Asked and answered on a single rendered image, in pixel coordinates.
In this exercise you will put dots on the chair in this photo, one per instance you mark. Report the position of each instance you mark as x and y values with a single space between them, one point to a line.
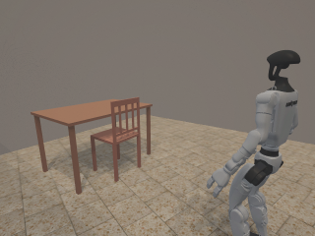
117 135

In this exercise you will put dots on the robot left upper arm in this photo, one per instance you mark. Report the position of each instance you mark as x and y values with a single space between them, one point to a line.
265 102

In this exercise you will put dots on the humanoid robot torso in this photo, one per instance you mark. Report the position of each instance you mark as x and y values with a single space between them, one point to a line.
281 122

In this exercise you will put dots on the robot left forearm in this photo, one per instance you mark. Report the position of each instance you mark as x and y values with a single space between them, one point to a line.
248 148

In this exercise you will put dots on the robot right thigh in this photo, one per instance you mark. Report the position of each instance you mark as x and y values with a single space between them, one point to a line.
255 198

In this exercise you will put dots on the robot right upper arm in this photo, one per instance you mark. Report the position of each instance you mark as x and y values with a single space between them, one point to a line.
295 117

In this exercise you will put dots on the robot left hand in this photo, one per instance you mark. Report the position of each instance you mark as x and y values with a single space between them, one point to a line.
221 177

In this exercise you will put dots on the table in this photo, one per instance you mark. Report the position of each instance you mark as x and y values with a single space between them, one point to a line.
79 114

